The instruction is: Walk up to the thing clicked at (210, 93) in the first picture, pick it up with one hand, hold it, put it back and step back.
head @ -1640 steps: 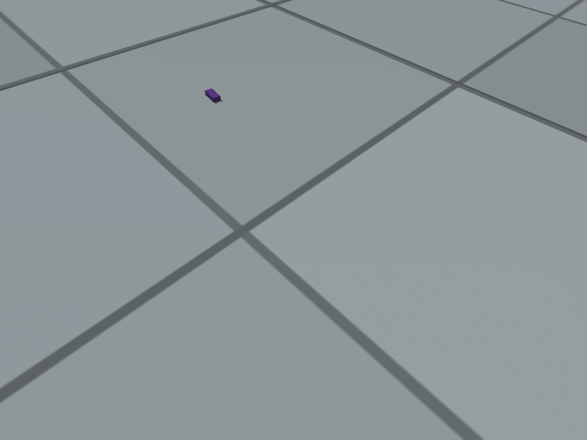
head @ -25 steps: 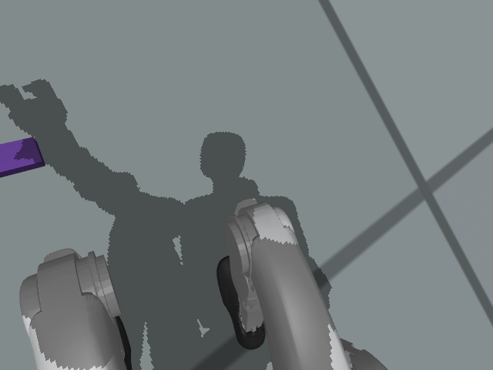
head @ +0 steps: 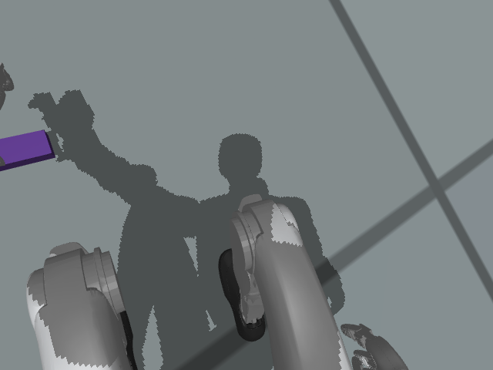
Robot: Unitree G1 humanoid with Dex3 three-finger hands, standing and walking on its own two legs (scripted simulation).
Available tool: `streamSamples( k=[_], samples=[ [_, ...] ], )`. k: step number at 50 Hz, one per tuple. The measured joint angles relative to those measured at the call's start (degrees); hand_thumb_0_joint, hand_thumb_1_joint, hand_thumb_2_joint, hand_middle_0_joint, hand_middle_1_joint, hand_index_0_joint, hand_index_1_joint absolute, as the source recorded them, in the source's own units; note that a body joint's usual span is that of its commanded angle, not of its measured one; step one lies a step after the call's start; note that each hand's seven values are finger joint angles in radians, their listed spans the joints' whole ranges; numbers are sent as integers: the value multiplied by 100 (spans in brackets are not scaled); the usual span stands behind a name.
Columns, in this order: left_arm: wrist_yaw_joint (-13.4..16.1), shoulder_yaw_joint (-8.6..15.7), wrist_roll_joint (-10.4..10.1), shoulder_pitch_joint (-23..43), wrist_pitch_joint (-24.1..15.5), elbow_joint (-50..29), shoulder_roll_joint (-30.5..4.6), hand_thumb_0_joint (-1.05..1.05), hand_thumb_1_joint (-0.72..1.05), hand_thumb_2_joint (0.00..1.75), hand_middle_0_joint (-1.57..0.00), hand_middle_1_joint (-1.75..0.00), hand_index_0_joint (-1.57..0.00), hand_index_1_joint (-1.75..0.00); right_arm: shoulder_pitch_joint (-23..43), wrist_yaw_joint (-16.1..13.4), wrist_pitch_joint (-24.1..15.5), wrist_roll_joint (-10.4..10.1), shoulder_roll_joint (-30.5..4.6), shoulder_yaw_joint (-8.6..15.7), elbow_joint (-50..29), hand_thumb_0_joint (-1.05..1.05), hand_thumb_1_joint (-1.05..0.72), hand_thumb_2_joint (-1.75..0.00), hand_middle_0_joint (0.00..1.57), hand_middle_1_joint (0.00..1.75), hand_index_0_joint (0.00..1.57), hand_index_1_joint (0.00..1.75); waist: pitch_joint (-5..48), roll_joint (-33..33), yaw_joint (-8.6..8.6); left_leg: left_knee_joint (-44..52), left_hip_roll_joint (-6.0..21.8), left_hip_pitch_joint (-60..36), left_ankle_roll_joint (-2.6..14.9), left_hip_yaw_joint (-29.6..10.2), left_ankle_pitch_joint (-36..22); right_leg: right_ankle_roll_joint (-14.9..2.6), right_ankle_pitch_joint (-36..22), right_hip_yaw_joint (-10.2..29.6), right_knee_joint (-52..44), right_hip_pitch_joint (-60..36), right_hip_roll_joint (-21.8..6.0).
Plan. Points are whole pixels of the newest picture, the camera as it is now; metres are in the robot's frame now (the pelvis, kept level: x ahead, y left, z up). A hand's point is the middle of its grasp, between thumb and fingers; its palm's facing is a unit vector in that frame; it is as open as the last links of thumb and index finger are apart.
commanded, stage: home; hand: left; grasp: from above
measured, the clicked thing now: (18, 151) +0.53 +0.27 -0.32
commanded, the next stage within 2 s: none
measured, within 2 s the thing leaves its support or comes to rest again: neither
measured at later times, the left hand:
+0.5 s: hand out of the picture +0.46 +0.28 -0.04, palm faces -0.31 -0.50 -0.80, open 8.8 cm
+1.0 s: hand out of the picture +0.30 +0.22 +0.16, palm faces +0.07 -0.94 -0.32, open 7.4 cm
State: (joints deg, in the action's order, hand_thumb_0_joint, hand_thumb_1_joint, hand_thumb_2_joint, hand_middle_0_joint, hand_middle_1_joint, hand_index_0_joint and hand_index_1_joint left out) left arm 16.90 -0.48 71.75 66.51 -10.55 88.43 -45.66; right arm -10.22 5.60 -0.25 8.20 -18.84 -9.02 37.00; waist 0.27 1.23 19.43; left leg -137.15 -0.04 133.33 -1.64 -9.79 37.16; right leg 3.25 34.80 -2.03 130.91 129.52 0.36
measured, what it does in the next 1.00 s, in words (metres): rises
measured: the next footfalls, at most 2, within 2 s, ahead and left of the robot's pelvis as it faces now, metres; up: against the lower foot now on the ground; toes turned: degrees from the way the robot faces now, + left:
none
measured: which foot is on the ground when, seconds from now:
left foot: down 0.00-1.00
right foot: down 0.00-1.00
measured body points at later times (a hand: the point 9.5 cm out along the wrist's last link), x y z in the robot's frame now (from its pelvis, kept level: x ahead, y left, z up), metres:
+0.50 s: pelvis +0.02 +0.01 +0.07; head +0.23 +0.06 +0.47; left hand +0.47 +0.30 +0.00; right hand +0.10 -0.26 -0.04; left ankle +0.08 +0.13 -0.30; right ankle +0.12 -0.14 -0.30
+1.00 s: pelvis +0.04 +0.00 +0.26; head +0.16 +0.04 +0.69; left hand +0.30 +0.27 +0.18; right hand +0.26 -0.22 +0.17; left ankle +0.08 +0.13 -0.30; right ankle +0.12 -0.14 -0.30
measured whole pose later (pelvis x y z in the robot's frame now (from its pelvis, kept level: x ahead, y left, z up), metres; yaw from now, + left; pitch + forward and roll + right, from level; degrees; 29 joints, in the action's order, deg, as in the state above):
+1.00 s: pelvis +0.04 +0.00 +0.26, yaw +6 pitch +25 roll -4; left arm 4.3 2.8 2.4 1.6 19.5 14.9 -17.2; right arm -6.1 -3.1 -4.4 -2.2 -12.2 -1.9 31.6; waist 10.8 -1.6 4.2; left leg -89.6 2.1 80.4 -1.5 -4.8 34.8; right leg 2.1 33.2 -2.0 86.1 78.2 -1.7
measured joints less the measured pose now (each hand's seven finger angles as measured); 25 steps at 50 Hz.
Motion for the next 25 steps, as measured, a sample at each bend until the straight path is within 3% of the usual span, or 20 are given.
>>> streamSamples(
  k=[5, 7, 10, 14, 20, 25],
  samples=[
    [340, 332, 153, 1, 129, -57, -228, 0, -30, 87, -25, -83, -24, -83, -150, 24, -123, 86, 121, -63, 60, 0, -89, -90, 20, 30, 20, 30, -128, 30, 84, -242, -9, 220, -1, -31, 56, 17, 34, 4, 213, 210, 31],
    [377, 422, 69, -72, 243, -271, -230, 0, -26, 89, -26, -79, -24, -80, -233, 58, -147, 85, 182, -53, 84, 0, -89, -90, 20, 30, 20, 30, -115, 1, 67, -292, -16, 288, 1, -26, 88, 22, 69, 14, 264, 275, 29],
    [275, 538, -239, -251, 463, -743, -133, 0, -17, 89, -26, -73, -24, -73, -326, 120, -148, 33, 295, 16, 117, 0, -89, -90, 20, 30, 20, 30, -57, -70, -11, -286, -19, 310, 9, -12, 145, 50, 135, 27, 262, 290, 16],
    [-107, 621, -901, -690, 804, -1533, 186, 0, -1, 90, -25, -64, -23, -65, -402, 213, -37, -115, 431, 197, 121, 0, -89, -90, 20, 30, 20, 30, 163, -207, -214, -98, 8, 146, 28, 40, 252, 71, 243, 48, 93, 136, -11],
    [-1022, 665, -2131, -1776, 1182, -3000, 828, 0, 30, 87, -23, -49, -22, -50, -382, 233, 235, -427, 415, 572, -23, 0, -89, -90, 20, 30, 21, 30, 602, -469, -645, 530, 41, -439, 88, 172, 339, 36, 365, 75, -487, -445, -95],
    [-1543, 578, -3181, -2838, 1443, -4305, 1257, 0, 59, 87, -22, -39, -21, -39, -206, 109, 397, -646, 264, 830, -205, 1, -90, -90, 20, 30, 21, 30, 884, -498, -1011, 1223, 88, -1127, 126, 294, 297, 43, 327, 109, -1134, -1093, -133]
  ],
)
